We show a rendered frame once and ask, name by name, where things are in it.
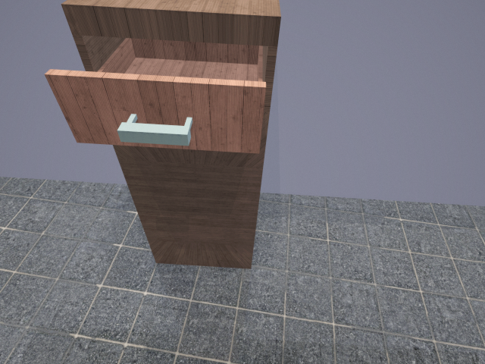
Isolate cabinet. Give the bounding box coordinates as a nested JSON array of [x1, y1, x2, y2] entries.
[[61, 0, 281, 269]]

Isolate drawer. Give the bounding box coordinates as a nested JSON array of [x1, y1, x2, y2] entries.
[[45, 38, 266, 154]]

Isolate handle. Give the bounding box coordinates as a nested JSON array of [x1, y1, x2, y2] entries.
[[117, 114, 192, 146]]

